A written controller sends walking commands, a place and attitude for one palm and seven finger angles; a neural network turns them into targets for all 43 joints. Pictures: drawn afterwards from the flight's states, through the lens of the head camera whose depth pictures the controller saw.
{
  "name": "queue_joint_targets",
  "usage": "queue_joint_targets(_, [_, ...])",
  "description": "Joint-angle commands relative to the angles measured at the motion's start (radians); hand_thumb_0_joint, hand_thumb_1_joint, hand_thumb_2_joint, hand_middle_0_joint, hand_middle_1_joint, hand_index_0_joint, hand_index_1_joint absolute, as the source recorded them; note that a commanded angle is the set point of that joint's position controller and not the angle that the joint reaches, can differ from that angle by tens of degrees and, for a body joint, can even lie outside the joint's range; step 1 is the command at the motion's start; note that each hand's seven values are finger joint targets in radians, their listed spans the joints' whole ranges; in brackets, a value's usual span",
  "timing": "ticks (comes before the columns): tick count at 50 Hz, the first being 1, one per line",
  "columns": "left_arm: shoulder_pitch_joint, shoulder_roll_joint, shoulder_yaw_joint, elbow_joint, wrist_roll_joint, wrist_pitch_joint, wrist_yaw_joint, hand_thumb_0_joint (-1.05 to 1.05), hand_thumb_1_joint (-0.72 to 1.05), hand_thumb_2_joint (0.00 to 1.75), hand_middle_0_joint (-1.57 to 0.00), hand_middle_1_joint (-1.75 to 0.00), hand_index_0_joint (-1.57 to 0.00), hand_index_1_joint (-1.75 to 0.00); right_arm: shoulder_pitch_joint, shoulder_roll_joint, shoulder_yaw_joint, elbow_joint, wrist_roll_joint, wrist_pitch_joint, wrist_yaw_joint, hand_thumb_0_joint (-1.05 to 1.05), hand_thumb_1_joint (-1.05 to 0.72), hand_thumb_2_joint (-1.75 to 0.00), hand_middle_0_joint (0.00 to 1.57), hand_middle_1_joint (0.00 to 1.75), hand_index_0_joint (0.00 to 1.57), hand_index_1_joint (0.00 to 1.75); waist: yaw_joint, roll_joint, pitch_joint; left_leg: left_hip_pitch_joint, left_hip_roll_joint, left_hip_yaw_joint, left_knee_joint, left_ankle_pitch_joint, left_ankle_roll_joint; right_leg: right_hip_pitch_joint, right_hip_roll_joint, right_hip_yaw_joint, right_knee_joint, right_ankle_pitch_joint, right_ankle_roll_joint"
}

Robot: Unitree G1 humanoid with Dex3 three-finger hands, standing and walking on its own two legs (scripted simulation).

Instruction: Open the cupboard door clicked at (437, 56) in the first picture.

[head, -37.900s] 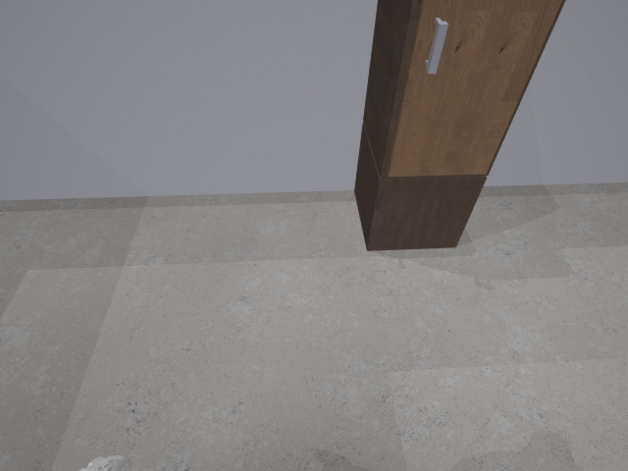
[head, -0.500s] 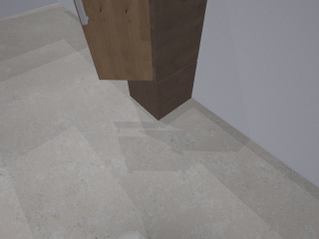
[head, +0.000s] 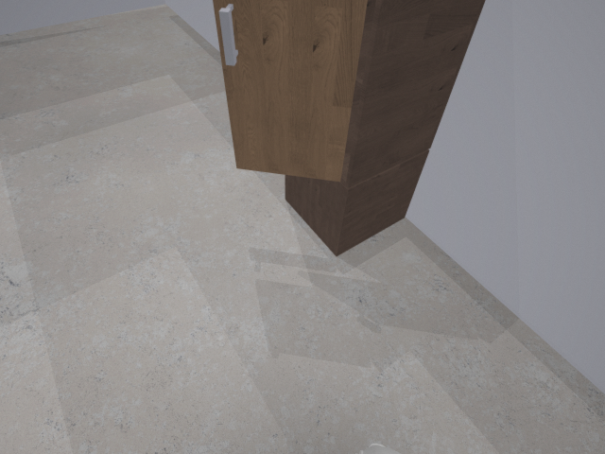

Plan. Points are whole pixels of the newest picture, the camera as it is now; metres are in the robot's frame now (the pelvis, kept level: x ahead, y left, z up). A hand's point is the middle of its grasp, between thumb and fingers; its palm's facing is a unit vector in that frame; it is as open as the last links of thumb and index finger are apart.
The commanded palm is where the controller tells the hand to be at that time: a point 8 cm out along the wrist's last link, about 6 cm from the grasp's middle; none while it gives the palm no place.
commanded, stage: take the last steps up to it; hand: left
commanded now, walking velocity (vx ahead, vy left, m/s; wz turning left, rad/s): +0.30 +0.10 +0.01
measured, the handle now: (230, 34) +0.96 +0.25 +0.09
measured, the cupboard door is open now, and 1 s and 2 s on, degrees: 47 47 47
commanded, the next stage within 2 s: come to a stop and stand still in 0.80 s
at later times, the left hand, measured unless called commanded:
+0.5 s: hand (171, 441) +0.16 +0.21 -0.17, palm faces +0.11 -0.97 -0.20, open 7.2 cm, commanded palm none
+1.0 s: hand (199, 282) +0.44 +0.24 -0.17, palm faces +0.02 -0.98 -0.22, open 7.3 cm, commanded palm none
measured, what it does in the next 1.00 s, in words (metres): walks ahead: right foot, then left foot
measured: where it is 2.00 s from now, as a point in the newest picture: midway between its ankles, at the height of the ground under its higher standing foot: (290, 401)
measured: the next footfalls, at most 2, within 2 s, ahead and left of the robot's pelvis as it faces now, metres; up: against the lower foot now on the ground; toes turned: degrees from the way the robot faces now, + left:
right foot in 0.14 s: +0.16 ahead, -0.11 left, +0.00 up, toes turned -8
left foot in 0.54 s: +0.33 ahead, +0.17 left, +0.00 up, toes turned +8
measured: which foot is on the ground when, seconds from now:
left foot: down 0.00-0.16, up 0.18-0.52, down 0.54-0.88, up 0.90-1.00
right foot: up 0.00-0.12, down 0.14-0.54, up 0.56-0.86, down 0.88-1.00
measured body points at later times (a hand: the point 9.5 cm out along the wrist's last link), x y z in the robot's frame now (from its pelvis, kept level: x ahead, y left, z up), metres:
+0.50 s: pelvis +0.19 +0.03 +0.00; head +0.21 +0.03 +0.45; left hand +0.16 +0.26 -0.16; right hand +0.26 -0.21 -0.15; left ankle +0.28 +0.17 -0.72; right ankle +0.12 -0.11 -0.74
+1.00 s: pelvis +0.36 +0.06 -0.01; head +0.38 +0.04 +0.44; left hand +0.44 +0.29 -0.15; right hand +0.34 -0.17 -0.17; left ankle +0.33 +0.17 -0.71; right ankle +0.38 -0.04 -0.74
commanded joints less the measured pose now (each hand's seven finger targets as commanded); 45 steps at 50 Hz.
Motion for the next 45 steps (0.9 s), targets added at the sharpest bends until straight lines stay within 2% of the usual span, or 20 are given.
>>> queue_joint_targets(1, [-0.091,0.027,-0.003,-0.093,-0.001,-0.031,0.004,0.0,0.9,0.9,-0.2,-0.3,-0.2,-0.3,0.098,-0.156,-0.039,0.005,-0.004,-0.019,-0.007,0.0,-0.9,-0.9,0.2,0.3,0.2,0.3,-0.035,0.095,0.049,-0.021,0.269,-0.193,-0.19,0.077,0.148,0.032,0.018,-0.009,-0.158,0.029,-0.002])
queue_joint_targets(4, [-0.068,0.034,0.004,-0.09,-0.001,-0.034,0.005,0.0,0.9,0.9,-0.2,-0.3,-0.2,-0.3,0.099,-0.147,-0.034,0.024,-0.005,-0.015,-0.008,0.0,-0.9,-0.9,0.2,0.3,0.2,0.3,-0.007,0.094,0.059,-0.062,0.242,-0.158,-0.118,0.09,0.119,0.169,0.047,-0.026,-0.261,0.07,-0.011])
queue_joint_targets(6, [0.09,0.085,0.024,-0.046,0.002,-0.048,0.012,0.0,0.9,0.9,-0.2,-0.3,-0.2,-0.3,0.087,-0.119,-0.028,0.028,0.005,-0.017,-0.008,0.0,-0.9,-0.9,0.2,0.3,0.2,0.3,0.068,-0.005,0.016,-0.216,0.153,-0.095,0.123,0.088,0.058,0.48,0.023,0.042,-0.405,0.087,-0.045])
queue_joint_targets(7, [0.238,0.17,0.046,-0.007,0.007,-0.063,0.019,0.0,0.9,0.9,-0.2,-0.3,-0.2,-0.3,0.096,-0.094,-0.028,0.008,0.016,-0.023,-0.001,0.0,-0.9,-0.9,0.2,0.3,0.2,0.3,0.117,-0.18,-0.076,-0.406,0.038,0.006,0.4,-0.049,-0.005,0.706,-0.211,0.358,-0.516,0.012,-0.143])
queue_joint_targets(8, [0.312,0.24,0.06,0.008,-0.006,-0.06,0.026,0.0,0.9,0.9,-0.2,-0.3,-0.2,-0.3,0.075,-0.098,-0.031,-0.028,0.011,-0.021,0.004,0.0,-0.9,-0.9,0.2,0.3,0.2,0.3,0.124,-0.258,-0.11,-0.521,-0.003,-0.005,0.678,-0.37,-0.031,0.732,-0.402,0.618,-0.668,-0.005,-0.248])
queue_joint_targets(10, [0.171,0.146,0.042,-0.027,-0.012,-0.057,0.047,0.0,0.9,0.9,-0.2,-0.3,-0.2,-0.3,-0.02,-0.115,-0.048,-0.03,0.004,-0.007,0.005,0.0,-0.9,-0.9,0.2,0.3,0.2,0.3,0.07,-0.12,0.034,-0.571,0.111,-0.13,0.82,-0.215,-0.039,0.476,-0.366,0.542,-0.722,-0.18,-0.241])
queue_joint_targets(12, [0.09,0.066,0.019,-0.046,-0.01,-0.071,0.045,0.0,0.9,0.9,-0.2,-0.3,-0.2,-0.3,-0.005,-0.064,-0.04,-0.012,-0.004,0.011,0.017,0.0,-0.9,-0.9,0.2,0.3,0.2,0.3,0.011,-0.1,0.055,-0.476,0.153,-0.113,0.74,-0.073,-0.065,0.302,-0.268,0.297,-0.747,-0.045,-0.178])
queue_joint_targets(14, [0.078,0.059,0.016,-0.035,-0.008,-0.085,0.039,0.0,0.9,0.9,-0.2,-0.3,-0.2,-0.3,0.035,-0.039,-0.037,-0.001,-0.004,0.021,0.026,0.0,-0.9,-0.9,0.2,0.3,0.2,0.3,-0.016,-0.114,0.022,-0.4,0.152,-0.067,0.618,-0.019,-0.083,0.269,-0.214,0.172,-0.752,0.066,-0.155])
queue_joint_targets(21, [0.139,0.12,0.031,0.032,-0.002,-0.092,0.026,0.0,0.9,0.9,-0.2,-0.3,-0.2,-0.3,-0.1,-0.03,-0.038,-0.07,0.0,-0.002,0.049,0.0,-0.9,-0.9,0.2,0.3,0.2,0.3,0.028,-0.128,0.0,-0.335,0.095,0.019,0.253,0.027,-0.088,0.378,-0.188,0.104,-0.675,0.195,-0.144])
queue_joint_targets(25, [0.125,0.119,0.032,0.041,-0.006,-0.073,0.025,0.0,0.9,0.9,-0.2,-0.3,-0.2,-0.3,-0.016,-0.094,-0.046,-0.047,-0.001,-0.016,0.039,0.0,-0.9,-0.9,0.2,0.3,0.2,0.3,-0.041,-0.062,0.004,-0.029,0.048,0.069,0.089,0.049,-0.066,0.223,-0.12,0.045,-0.505,0.147,-0.091])
queue_joint_targets(26, [0.122,0.084,0.024,0.026,-0.007,-0.07,0.023,0.0,0.9,0.9,-0.2,-0.3,-0.2,-0.3,0.107,-0.164,-0.064,-0.017,-0.008,-0.023,0.025,0.0,-0.9,-0.9,0.2,0.3,0.2,0.3,-0.101,0.085,-0.056,0.164,0.146,-0.056,0.054,0.01,-0.018,0.096,-0.058,-0.012,-0.28,0.127,-0.06])
queue_joint_targets(27, [0.123,0.022,0.011,-0.007,-0.014,-0.069,0.018,0.0,0.9,0.9,-0.2,-0.3,-0.2,-0.3,0.246,-0.276,-0.089,0.012,-0.021,-0.025,0.007,0.0,-0.9,-0.9,0.2,0.3,0.2,0.3,-0.143,0.312,-0.139,0.309,0.385,-0.384,-0.041,-0.022,0.088,-0.091,0.068,-0.095,0.035,-0.203,-0.016])
queue_joint_targets(28, [0.062,0.022,0.003,-0.046,-0.009,-0.073,0.022,0.0,0.9,0.9,-0.2,-0.3,-0.2,-0.3,0.286,-0.284,-0.085,0.017,-0.016,-0.015,-0.004,0.0,-0.9,-0.9,0.2,0.3,0.2,0.3,-0.158,0.245,-0.136,0.285,0.468,-0.49,-0.102,-0.034,0.165,-0.175,0.076,0.006,0.252,-0.285,-0.036])
queue_joint_targets(30, [0.007,0.023,0.002,-0.044,-0.009,-0.068,0.023,0.0,0.9,0.9,-0.2,-0.3,-0.2,-0.3,0.132,-0.203,-0.061,-0.02,-0.005,-0.023,-0.011,0.0,-0.9,-0.9,0.2,0.3,0.2,0.3,-0.1,0.215,-0.057,0.084,0.431,-0.401,-0.138,-0.087,0.157,-0.213,-0.004,0.078,0.373,-0.151,-0.045])
queue_joint_targets(32, [0.044,0.009,0.004,-0.021,-0.003,-0.051,0.012,0.0,0.9,0.9,-0.2,-0.3,-0.2,-0.3,0.04,-0.143,-0.041,-0.035,-0.007,-0.03,-0.016,0.0,-0.9,-0.9,0.2,0.3,0.2,0.3,-0.046,0.191,0.01,-0.058,0.377,-0.26,-0.18,-0.037,0.114,-0.136,-0.036,0.076,0.28,-0.072,-0.031])
queue_joint_targets(36, [0.072,-0.03,-0.008,-0.013,-0.004,-0.038,0.009,0.0,0.9,0.9,-0.2,-0.3,-0.2,-0.3,0.015,-0.135,-0.04,-0.023,-0.009,-0.032,-0.014,0.0,-0.9,-0.9,0.2,0.3,0.2,0.3,-0.013,0.143,-0.025,-0.101,0.305,-0.102,-0.174,0.094,0.109,0.053,-0.002,0.012,-0.038,-0.026,-0.024])
queue_joint_targets(42, [0.116,0.018,0.006,-0.006,0.002,-0.038,0.015,0.0,0.9,0.9,-0.2,-0.3,-0.2,-0.3,-0.013,-0.13,-0.037,-0.004,-0.001,-0.007,-0.006,0.0,-0.9,-0.9,0.2,0.3,0.2,0.3,0.039,0.066,0.018,-0.228,0.234,-0.059,-0.047,-0.132,0.054,0.346,0.056,-0.015,-0.344,0.077,-0.025])
queue_joint_targets(43, [0.166,0.058,0.015,0.008,0.004,-0.046,0.021,0.0,0.9,0.9,-0.2,-0.3,-0.2,-0.3,-0.02,-0.107,-0.032,-0.007,0.003,-0.006,-0.002,0.0,-0.9,-0.9,0.2,0.3,0.2,0.3,0.066,-0.021,0.017,-0.301,0.156,-0.004,0.083,-0.181,0.011,0.438,0.002,0.089,-0.45,0.014,-0.048])
queue_joint_targets(44, [0.219,0.136,0.026,0.02,0.004,-0.055,0.026,0.0,0.9,0.9,-0.2,-0.3,-0.2,-0.3,-0.007,-0.071,-0.025,-0.026,0.008,-0.004,0.006,0.0,-0.9,-0.9,0.2,0.3,0.2,0.3,0.081,-0.195,0.023,-0.449,0.041,0.076,0.286,-0.274,-0.045,0.518,-0.191,0.374,-0.599,-0.075,-0.137])
queue_joint_targets(45, [0.262,0.187,0.036,0.019,-0.006,-0.051,0.035,0.0,0.9,0.9,-0.2,-0.3,-0.2,-0.3,-0.024,-0.084,-0.027,-0.053,0.003,0.004,0.011,0.0,-0.9,-0.9,0.2,0.3,0.2,0.3,0.091,-0.234,0.013,-0.468,0.038,0.048,0.485,-0.394,-0.057,0.493,-0.332,0.544,-0.727,-0.097,-0.234])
